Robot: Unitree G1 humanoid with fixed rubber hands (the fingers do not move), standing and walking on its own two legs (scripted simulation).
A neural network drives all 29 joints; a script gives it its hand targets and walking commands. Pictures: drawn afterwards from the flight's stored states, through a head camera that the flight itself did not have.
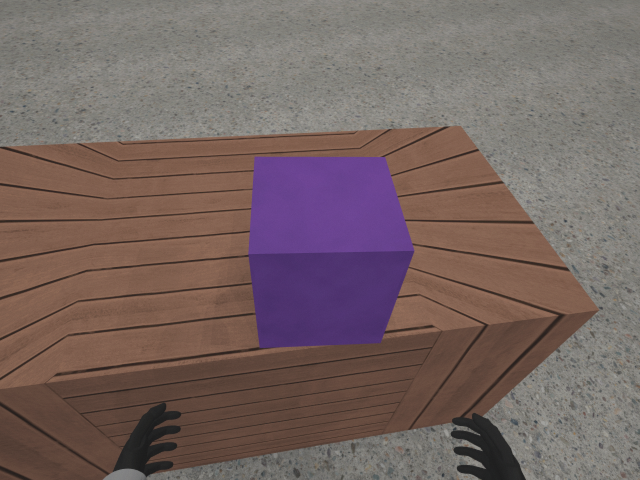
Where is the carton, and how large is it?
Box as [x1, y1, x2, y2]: [248, 157, 413, 347]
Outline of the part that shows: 255,157 248,254 259,346 275,347 380,342 413,253 413,247 385,158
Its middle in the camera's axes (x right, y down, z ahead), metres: +0.00 +0.03 +0.64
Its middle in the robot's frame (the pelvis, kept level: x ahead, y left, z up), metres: +0.46 +0.02 -0.02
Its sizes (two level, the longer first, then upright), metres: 0.210 0.200 0.250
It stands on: a pedestal, 0.63 m high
